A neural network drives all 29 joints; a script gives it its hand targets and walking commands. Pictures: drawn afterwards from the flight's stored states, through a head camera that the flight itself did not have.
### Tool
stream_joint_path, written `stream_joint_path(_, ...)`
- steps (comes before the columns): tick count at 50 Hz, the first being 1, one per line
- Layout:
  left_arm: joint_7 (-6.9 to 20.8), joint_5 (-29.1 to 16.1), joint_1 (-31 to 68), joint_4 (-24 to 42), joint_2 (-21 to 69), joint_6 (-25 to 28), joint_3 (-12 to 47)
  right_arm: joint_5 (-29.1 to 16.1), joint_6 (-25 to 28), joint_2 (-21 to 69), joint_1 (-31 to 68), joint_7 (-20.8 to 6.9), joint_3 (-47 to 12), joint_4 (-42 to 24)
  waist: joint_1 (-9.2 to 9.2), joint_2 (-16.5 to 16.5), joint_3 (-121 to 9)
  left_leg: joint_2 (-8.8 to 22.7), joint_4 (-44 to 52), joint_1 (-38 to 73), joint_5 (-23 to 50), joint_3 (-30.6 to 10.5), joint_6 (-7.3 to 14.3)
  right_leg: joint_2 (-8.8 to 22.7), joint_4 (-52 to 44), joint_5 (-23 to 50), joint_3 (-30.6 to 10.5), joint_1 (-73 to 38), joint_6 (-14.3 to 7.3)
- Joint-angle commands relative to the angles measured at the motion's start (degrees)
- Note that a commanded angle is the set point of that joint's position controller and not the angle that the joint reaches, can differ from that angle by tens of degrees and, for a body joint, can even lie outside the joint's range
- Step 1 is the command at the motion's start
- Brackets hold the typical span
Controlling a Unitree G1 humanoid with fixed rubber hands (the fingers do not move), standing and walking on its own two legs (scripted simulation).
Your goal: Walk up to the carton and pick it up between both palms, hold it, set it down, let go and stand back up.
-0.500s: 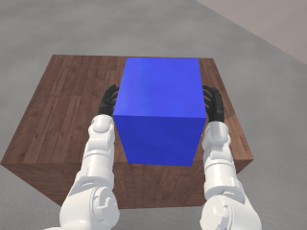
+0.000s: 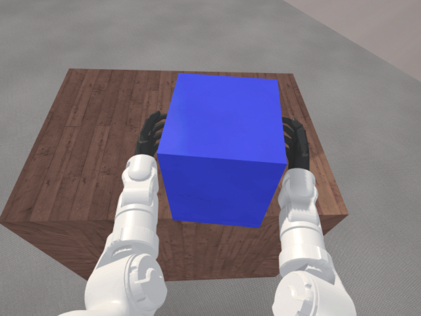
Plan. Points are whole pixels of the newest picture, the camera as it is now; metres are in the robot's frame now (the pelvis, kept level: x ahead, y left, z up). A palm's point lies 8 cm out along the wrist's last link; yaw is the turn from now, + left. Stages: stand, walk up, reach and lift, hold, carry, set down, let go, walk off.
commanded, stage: set down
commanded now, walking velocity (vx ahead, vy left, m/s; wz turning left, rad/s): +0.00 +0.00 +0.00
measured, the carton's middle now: (221, 154) +0.43 -0.01 +0.03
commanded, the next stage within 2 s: none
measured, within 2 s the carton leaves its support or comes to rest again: rests again in 0.36 s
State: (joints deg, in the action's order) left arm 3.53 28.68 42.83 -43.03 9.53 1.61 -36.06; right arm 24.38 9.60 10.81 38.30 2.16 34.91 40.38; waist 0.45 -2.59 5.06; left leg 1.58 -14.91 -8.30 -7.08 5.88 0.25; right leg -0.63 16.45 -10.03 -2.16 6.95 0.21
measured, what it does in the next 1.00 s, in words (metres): stands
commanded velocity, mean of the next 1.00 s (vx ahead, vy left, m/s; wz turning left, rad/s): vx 0.00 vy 0.00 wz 0.00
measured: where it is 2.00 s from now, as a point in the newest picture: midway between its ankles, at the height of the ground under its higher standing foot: outside the picture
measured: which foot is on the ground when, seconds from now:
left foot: down 0.00-1.00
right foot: down 0.00-1.00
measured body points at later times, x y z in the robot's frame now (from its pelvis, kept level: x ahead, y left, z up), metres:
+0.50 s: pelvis -0.01 +0.01 -0.02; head +0.05 +0.02 +0.43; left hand +0.43 +0.20 +0.05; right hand +0.44 -0.14 +0.05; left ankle +0.01 +0.12 -0.75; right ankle -0.02 -0.12 -0.75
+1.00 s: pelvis -0.03 -0.01 -0.02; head +0.00 +0.00 +0.43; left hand +0.44 +0.19 +0.13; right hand +0.44 -0.19 +0.13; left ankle +0.01 +0.12 -0.75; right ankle -0.02 -0.12 -0.75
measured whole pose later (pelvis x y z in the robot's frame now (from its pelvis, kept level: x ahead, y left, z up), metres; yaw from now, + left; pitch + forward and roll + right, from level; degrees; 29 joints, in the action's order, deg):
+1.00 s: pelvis -0.03 -0.01 -0.02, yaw +2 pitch +15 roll -1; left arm -2.1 -19.2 63.2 -76.6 -17.8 4.4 6.6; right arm -24.1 1.0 -16.7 59.9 5.4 -5.8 69.1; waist 1.7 0.1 -12.4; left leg 3.1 -28.2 -35.2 -8.1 2.5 -0.6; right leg -1.8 28.4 -11.4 1.1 32.3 -1.1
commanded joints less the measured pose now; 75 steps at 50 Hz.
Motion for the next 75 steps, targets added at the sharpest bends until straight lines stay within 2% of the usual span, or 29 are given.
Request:
stream_joint_path(1, 2.91, 0.73, 19.74, -1.94, 10.88, 0.71, 10.78, 2.16, -0.71, 17.80, 17.85, -6.22, -15.76, 5.33, -2.88, 0.54, -21.06, -0.85, -1.22, 8.14, 10.10, 3.49, 1.56, -0.71, -0.17, 13.98, 6.40, -2.67, 3.93)
stream_joint_path(5, -1.47, -0.55, 17.56, -2.56, -3.78, 1.76, 7.99, -1.35, -0.65, 2.07, 15.93, -3.55, -12.82, 6.50, -4.21, 1.78, -18.65, -0.77, -2.22, 7.05, 10.91, 3.93, 1.45, -0.90, -0.50, 11.66, 5.31, -0.44, 3.37)
stream_joint_path(9, -8.73, -12.38, 24.51, -3.31, -13.43, 4.83, 15.69, -16.13, 1.16, -9.97, 23.13, 0.88, -20.70, 8.70, -4.84, 4.66, -31.84, -0.02, -6.69, 3.57, 13.78, 2.88, 0.21, -2.19, 1.95, 12.93, 3.48, 4.12, 1.57)
stream_joint_path(12, -10.95, -19.75, 29.42, -8.07, -16.42, 8.76, 20.02, -22.75, 2.80, -11.70, 27.87, 3.12, -26.18, 8.74, -4.69, 3.73, -44.05, -0.10, -9.84, -2.28, 13.40, 2.18, -0.09, -1.74, 4.98, 18.67, 2.18, 3.70, 1.16)
stream_joint_path(19, -9.02, -29.30, 31.22, -23.49, -24.06, 15.60, 24.96, -31.86, 5.02, -20.28, 30.93, 6.32, -31.65, 18.85, -2.03, 1.86, -54.12, -0.33, -15.68, -6.70, 17.37, -0.62, -2.14, -1.40, 10.18, 29.66, 1.89, 3.86, 1.70)
stream_joint_path(23, -8.40, -33.60, 33.60, -29.29, -25.07, 16.80, 31.03, -35.48, 6.79, -26.86, 32.91, 6.25, -31.69, 26.95, 1.32, 6.16, -51.99, 0.46, -18.84, 2.18, 22.82, -2.38, -5.33, -2.74, 8.68, 22.97, 4.78, 16.50, 0.16)
stream_joint_path(27, -7.04, -37.55, 35.60, -31.16, -25.48, 15.91, 35.23, -38.01, 6.95, -31.21, 34.33, 6.14, -31.28, 30.26, 3.54, 6.83, -47.58, 0.64, -19.31, 5.28, 23.48, -3.80, -6.32, -3.32, 6.87, 17.19, 5.60, 22.38, -0.64)
stream_joint_path(35, -7.14, -43.31, 42.67, -23.17, -31.22, 13.18, 39.90, -47.10, 2.71, -34.58, 40.29, 2.69, -38.06, 24.95, 1.49, 8.53, -51.43, 0.04, -19.58, 4.11, 21.43, -4.67, -5.53, -2.68, 8.66, 14.47, 5.67, 24.62, -0.51)
stream_joint_path(38, -6.50, -44.29, 41.62, -25.60, -31.93, 10.13, 40.11, -48.81, -0.78, -34.73, 41.31, 1.58, -39.92, 26.49, 0.03, 5.59, -47.69, 0.30, -16.94, 2.07, 14.58, -5.16, -3.61, -2.19, 7.76, 8.76, 5.06, 23.19, -0.28)
stream_joint_path(40, -6.60, -45.63, 44.04, -23.58, -33.19, 8.91, 41.42, -49.94, -1.85, -36.11, 42.84, 1.37, -39.82, 24.45, 0.39, 5.93, -49.22, 0.14, -15.89, 1.29, 11.56, -5.20, -3.23, -1.95, 7.25, 6.97, 5.05, 24.15, -0.04)
stream_joint_path(44, -5.71, -48.19, 45.61, -28.80, -34.41, 6.25, 42.76, -48.33, -5.57, -34.46, 45.88, 1.96, -40.11, 24.68, 0.54, 0.52, -44.54, -0.46, -13.91, -6.49, 1.72, -4.68, -0.10, -0.48, 7.57, 2.87, 3.74, 21.53, 0.84)
stream_joint_path(46, -5.79, -48.73, 47.34, -26.75, -36.66, 5.72, 41.57, -48.34, -5.87, -34.65, 48.74, 2.86, -39.34, 18.63, -0.52, 0.48, -49.89, -0.65, -13.67, -6.98, 3.18, -4.58, 0.08, -0.23, 8.24, 6.41, 3.34, 18.56, 1.36)
stream_joint_path(48, -5.68, -48.18, 47.66, -24.32, -36.76, 4.19, 41.76, -48.44, -7.26, -34.80, 47.59, 3.66, -39.58, 18.70, 1.17, 0.83, -51.98, -0.97, -13.84, -5.67, 6.31, -4.54, -0.40, -0.36, 8.50, 11.97, 3.23, 15.67, 1.52)
stream_joint_path(51, -4.64, -46.26, 45.26, -25.18, -38.29, 0.44, 38.97, -48.95, -10.39, -33.48, 47.14, 5.33, -41.23, 20.24, 0.65, -1.37, -46.00, -1.90, -11.88, -7.52, 6.50, -4.17, 0.44, 0.19, 7.92, 17.81, 2.10, 8.81, 2.71)
stream_joint_path(52, -4.17, -45.31, 44.05, -25.21, -38.28, -0.86, 38.88, -47.94, -11.35, -33.99, 45.27, 6.21, -39.58, 21.32, 2.59, -0.55, -44.80, -2.11, -11.25, -8.11, 5.70, -4.18, 0.40, 0.11, 7.74, 18.69, 1.77, 6.67, 2.95)
stream_joint_path(53, -4.06, -45.26, 45.28, -19.42, -39.80, -1.80, 37.22, -48.70, -11.52, -34.77, 46.45, 7.01, -39.29, 15.72, 1.17, -0.10, -49.28, -2.40, -10.82, -6.93, 7.28, -3.46, 0.14, 0.00, 7.70, 21.59, 1.50, 4.21, 3.31)
stream_joint_path(56, -3.95, -44.39, 45.77, -20.15, -38.72, -3.98, 37.55, -46.72, -13.61, -33.26, 46.79, 8.32, -37.16, 16.13, 2.76, 2.32, -46.81, -2.00, -10.02, -5.19, 6.39, -3.80, -0.61, -0.74, 7.06, 18.42, 2.75, 6.01, 2.48)
stream_joint_path(57, -4.32, -44.63, 47.45, -16.63, -39.45, -4.52, 37.74, -46.22, -13.62, -33.77, 47.94, 8.55, -36.23, 12.33, 1.72, 4.65, -49.23, -2.08, -10.10, -3.21, 6.90, -3.32, -1.28, -0.58, 6.05, 17.19, 2.89, 6.89, 2.31)
stream_joint_path(59, -4.88, -45.29, 48.87, -10.86, -38.81, -6.18, 39.07, -45.49, -15.35, -34.12, 47.85, 8.80, -34.75, 9.13, 3.16, 6.47, -50.89, -1.52, -10.83, 0.74, 9.57, -3.82, -2.21, -1.00, 5.36, 17.44, 3.51, 9.42, 1.47)
stream_joint_path(60, -5.23, -45.14, 49.73, -13.88, -38.44, -7.49, 38.78, -45.06, -16.66, -33.64, 48.58, 8.69, -34.32, 10.94, 3.10, 7.98, -48.81, -1.49, -11.11, 2.27, 8.38, -4.16, -2.62, -1.17, 4.82, 13.83, 4.20, 12.00, 0.94)
stream_joint_path(63, -6.01, -45.43, 50.55, -11.64, -38.75, -10.54, 38.36, -45.20, -19.58, -34.10, 49.09, 8.50, -33.81, 11.82, 2.88, 7.37, -46.50, -0.87, -10.83, 5.61, 7.73, -4.75, -2.53, -1.68, 3.21, 10.20, 4.79, 14.05, 0.35)
stream_joint_path(64, -6.21, -45.19, 50.31, -11.40, -37.95, -11.69, 39.66, -44.67, -20.55, -34.12, 47.21, 8.39, -32.90, 13.62, 4.44, 9.15, -44.91, -0.63, -10.39, 7.22, 9.04, -4.87, -3.22, -2.09, 2.73, 10.32, 5.36, 15.34, 0.12)
stream_joint_path(65, -6.09, -44.54, 48.18, -12.90, -37.26, -12.64, 37.85, -44.32, -21.19, -34.04, 47.41, 8.27, -33.27, 14.72, 3.46, 7.67, -43.73, -0.50, -10.92, 8.07, 9.20, -5.12, -3.08, -2.07, 2.66, 9.50, 5.26, 15.62, 0.07)
stream_joint_path(66, -6.25, -44.98, 49.36, -9.12, -38.19, -13.09, 38.15, -45.57, -21.13, -34.88, 48.17, 8.29, -33.21, 11.33, 2.89, 8.84, -46.43, -0.75, -10.98, 8.41, 11.11, -4.88, -3.16, -2.18, 2.63, 11.86, 5.26, 14.28, 0.22)
stream_joint_path(67, -6.63, -44.97, 50.11, -6.90, -38.09, -14.19, 38.03, -45.24, -21.89, -35.65, 48.34, 8.35, -32.52, 11.46, 4.62, 9.77, -45.98, -0.85, -11.33, 9.34, 13.27, -4.87, -3.78, -2.38, 2.73, 14.38, 5.26, 13.92, 0.14)
stream_joint_path(68, -6.12, -43.81, 47.26, -11.58, -37.76, -15.26, 37.21, -45.31, -22.48, -34.34, 47.27, 8.28, -33.72, 14.86, 4.30, 7.94, -42.33, -0.84, -11.70, 8.57, 12.49, -5.52, -3.30, -2.15, 2.80, 13.40, 5.41, 13.66, 0.39)
stream_joint_path(70, -5.94, -44.55, 48.19, -2.72, -39.06, -17.06, 36.42, -46.63, -22.49, -37.36, 47.98, 8.49, -32.98, 6.69, 4.86, 8.29, -47.41, -1.08, -11.25, 11.95, 18.58, -5.12, -3.82, -2.57, 2.83, 21.60, 5.15, 7.83, 1.04)
stream_joint_path(71, -5.44, -43.73, 46.43, -7.19, -38.46, -18.00, 36.06, -46.48, -23.14, -36.18, 47.23, 8.55, -34.29, 10.50, 4.98, 6.71, -42.99, -1.28, -11.23, 11.04, 17.51, -5.78, -3.29, -2.32, 2.69, 21.75, 5.24, 7.59, 1.52)
stream_joint_path(75, -4.77, -41.11, 41.47, -3.47, -39.27, -20.71, 33.74, -47.76, -24.04, -37.46, 44.00, 8.64, -34.45, 8.37, 4.14, 6.46, -39.32, -1.30, -9.50, 10.77, 17.53, -5.21, -3.15, -2.82, 2.16, 22.74, 4.88, 2.87, 1.81)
